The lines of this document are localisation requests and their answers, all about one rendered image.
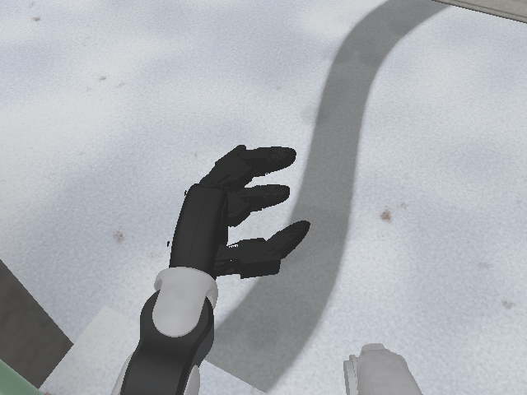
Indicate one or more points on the robot right thigh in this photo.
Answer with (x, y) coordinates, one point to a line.
(378, 372)

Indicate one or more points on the left robot hand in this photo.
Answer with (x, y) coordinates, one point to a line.
(221, 200)

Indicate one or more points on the robot left forearm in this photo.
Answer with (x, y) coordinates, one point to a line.
(176, 334)

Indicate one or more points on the right robot shin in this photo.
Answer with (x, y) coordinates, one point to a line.
(375, 346)

